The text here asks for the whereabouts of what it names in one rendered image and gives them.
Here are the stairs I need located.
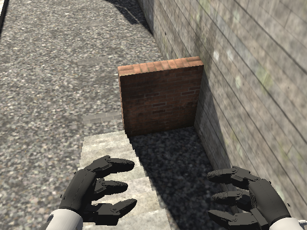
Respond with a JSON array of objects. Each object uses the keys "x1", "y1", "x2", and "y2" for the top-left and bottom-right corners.
[{"x1": 78, "y1": 130, "x2": 171, "y2": 230}]

